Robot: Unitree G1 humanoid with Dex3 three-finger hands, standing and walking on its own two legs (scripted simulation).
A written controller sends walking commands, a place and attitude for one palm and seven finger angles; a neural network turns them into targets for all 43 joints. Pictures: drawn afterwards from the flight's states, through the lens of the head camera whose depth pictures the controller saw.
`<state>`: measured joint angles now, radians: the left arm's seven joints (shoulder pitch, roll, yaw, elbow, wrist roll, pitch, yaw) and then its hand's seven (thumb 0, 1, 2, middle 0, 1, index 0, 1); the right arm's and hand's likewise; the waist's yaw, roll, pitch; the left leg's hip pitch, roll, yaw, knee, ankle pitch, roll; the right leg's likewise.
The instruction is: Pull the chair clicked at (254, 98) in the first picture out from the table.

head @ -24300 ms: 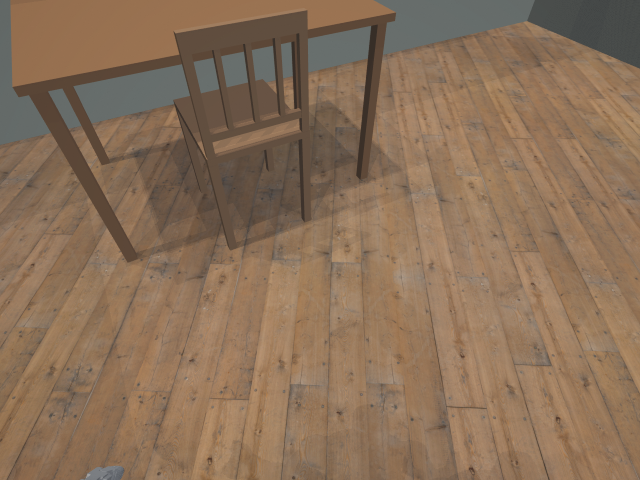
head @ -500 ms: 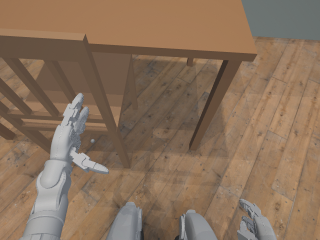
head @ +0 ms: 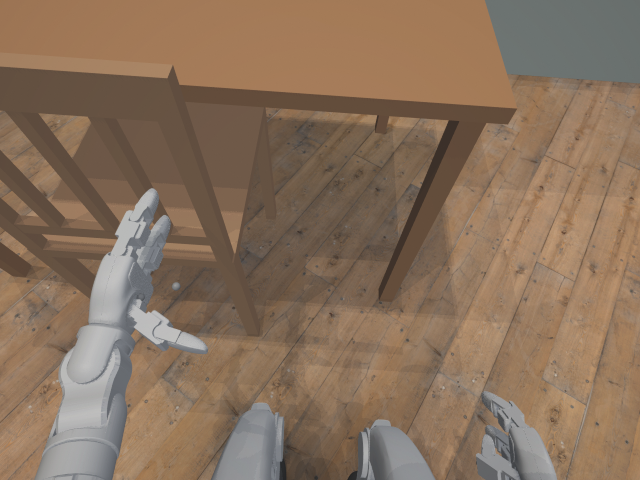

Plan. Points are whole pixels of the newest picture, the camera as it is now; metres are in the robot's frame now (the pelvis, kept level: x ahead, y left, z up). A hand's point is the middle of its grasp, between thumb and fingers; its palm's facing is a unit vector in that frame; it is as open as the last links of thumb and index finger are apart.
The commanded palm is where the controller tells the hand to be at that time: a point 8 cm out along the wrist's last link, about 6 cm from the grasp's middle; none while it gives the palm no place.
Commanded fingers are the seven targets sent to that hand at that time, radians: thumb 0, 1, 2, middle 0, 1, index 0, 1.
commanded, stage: aim the fingers beside a spindle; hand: left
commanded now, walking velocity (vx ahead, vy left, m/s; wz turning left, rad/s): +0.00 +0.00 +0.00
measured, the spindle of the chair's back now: (73, 177) +0.49 +0.37 +0.02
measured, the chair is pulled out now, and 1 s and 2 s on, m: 0.00 0.00 0.00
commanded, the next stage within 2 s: push the fingers through the gap in 0.08 s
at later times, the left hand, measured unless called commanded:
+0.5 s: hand (184, 266) +0.36 +0.18 +0.03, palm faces -0.05 -1.00 -0.04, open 17.0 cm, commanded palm +0.35 +0.24 +0.03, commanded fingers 0.00 -0.50 0.30 -0.06 -0.08 -0.06 -0.08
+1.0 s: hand (194, 228) +0.42 +0.18 +0.03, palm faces -0.02 -1.00 -0.04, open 16.9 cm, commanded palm +0.40 +0.23 +0.03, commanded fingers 0.00 -0.50 0.30 -0.06 -0.08 -0.06 -0.08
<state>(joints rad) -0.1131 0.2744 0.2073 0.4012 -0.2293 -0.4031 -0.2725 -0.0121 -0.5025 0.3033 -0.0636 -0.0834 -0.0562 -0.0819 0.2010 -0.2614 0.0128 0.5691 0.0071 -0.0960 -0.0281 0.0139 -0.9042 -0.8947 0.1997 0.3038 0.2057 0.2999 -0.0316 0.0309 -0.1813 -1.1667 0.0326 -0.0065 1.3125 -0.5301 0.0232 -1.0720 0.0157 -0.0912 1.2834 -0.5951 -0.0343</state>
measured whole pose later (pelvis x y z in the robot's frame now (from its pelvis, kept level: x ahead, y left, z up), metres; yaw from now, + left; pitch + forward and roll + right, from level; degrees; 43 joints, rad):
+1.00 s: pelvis +0.00 +0.00 +0.00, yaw -1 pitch +24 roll -3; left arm -0.44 0.32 0.27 0.71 -0.17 -0.42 -0.22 -0.01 -0.50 0.30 -0.06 -0.08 -0.06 -0.08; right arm 0.26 -0.26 0.02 0.61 0.00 -0.04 -0.01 0.01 -0.90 -0.89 0.20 0.30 0.21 0.30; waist -0.08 0.03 -0.18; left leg -1.21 0.04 0.01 1.31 -0.52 0.03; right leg -1.12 0.02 -0.08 1.28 -0.58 -0.03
